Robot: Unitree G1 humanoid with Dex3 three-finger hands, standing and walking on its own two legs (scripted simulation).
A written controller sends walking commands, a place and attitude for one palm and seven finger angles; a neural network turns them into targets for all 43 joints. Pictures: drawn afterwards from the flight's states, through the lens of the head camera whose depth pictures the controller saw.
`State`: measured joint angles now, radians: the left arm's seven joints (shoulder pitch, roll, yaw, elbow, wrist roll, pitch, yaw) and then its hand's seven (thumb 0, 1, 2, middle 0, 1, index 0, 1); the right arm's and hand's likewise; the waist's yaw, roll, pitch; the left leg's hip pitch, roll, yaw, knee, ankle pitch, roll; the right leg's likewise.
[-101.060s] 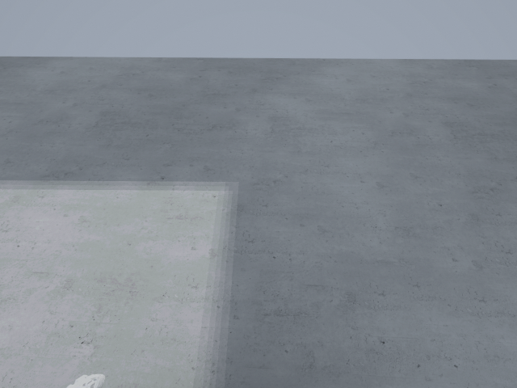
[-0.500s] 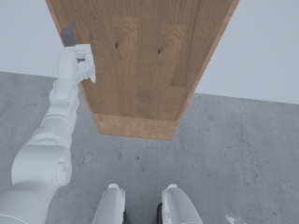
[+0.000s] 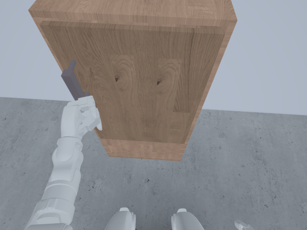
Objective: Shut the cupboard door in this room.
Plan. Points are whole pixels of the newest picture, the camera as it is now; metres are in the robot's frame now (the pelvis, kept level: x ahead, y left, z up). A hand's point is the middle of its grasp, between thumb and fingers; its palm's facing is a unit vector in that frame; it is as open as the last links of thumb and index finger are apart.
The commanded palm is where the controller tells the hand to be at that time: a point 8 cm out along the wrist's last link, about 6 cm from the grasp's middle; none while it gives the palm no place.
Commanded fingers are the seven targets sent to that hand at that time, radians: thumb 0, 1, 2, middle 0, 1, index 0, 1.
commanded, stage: pull the fist back off the door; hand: left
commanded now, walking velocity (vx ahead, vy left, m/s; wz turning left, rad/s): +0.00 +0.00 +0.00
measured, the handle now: (78, 86) +0.50 +0.22 +0.05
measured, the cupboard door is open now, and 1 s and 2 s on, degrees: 0 0 0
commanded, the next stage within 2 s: draw the hand back to the body in 0.10 s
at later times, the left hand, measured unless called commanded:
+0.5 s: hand (78, 131) +0.33 +0.17 +0.10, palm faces +0.03 -1.00 -0.05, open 3.1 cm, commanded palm +0.29 +0.22 +0.10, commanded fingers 0.00 0.90 0.90 -1.30 -1.50 -1.30 -1.50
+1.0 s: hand (21, 149) +0.26 +0.23 +0.17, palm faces +0.28 -0.91 -0.30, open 3.3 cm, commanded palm +0.22 +0.27 +0.19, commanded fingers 0.00 0.90 0.90 -0.75 -0.90 -0.75 -0.90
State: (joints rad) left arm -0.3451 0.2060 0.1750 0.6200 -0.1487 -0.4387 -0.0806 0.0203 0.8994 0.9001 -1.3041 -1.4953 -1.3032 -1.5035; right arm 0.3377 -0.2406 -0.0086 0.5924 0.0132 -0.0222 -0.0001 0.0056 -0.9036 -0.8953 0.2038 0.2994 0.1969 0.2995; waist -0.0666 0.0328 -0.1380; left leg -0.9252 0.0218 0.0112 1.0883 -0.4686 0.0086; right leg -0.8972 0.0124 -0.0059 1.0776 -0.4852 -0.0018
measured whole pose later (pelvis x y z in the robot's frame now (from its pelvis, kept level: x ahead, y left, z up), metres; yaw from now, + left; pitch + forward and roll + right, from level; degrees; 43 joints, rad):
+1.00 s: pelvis +0.02 +0.01 +0.07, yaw +2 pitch +0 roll +0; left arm 0.29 0.30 0.13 -0.14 -0.07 -0.04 0.08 0.02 0.90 0.90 -1.01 -1.17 -1.01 -1.18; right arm 0.21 -0.23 0.04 0.57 0.04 -0.06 -0.12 0.01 -0.90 -0.90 0.20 0.30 0.20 0.30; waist 0.03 0.05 -0.05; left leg -0.30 -0.01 0.00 0.62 -0.32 0.02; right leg -0.26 -0.01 -0.02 0.61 -0.34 0.01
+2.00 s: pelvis +0.03 -0.01 +0.08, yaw +2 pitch -3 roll -1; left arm 0.45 0.35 0.36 -0.36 -0.06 -0.10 0.10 0.02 0.89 0.90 -0.22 -0.30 -0.22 -0.31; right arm 0.20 -0.23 0.02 0.62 0.01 -0.09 -0.08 0.01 -0.90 -0.90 0.20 0.30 0.20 0.30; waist 0.05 0.09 -0.02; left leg -0.15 0.01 -0.01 0.46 -0.25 0.00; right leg -0.10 0.01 -0.03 0.42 -0.27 -0.01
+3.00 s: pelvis -0.08 +0.02 +0.06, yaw +5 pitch +0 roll -4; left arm 0.53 0.45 0.45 -0.52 -0.03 -0.24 0.18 0.01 0.89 0.90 -0.22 -0.30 -0.22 -0.31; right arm 0.22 -0.22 -0.02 0.62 0.00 -0.05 -0.09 0.01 -0.90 -0.90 0.20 0.30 0.20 0.30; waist -0.03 0.02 -0.01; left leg -0.48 0.02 -0.02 0.60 -0.13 0.05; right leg -0.41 0.04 0.00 0.66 -0.28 0.02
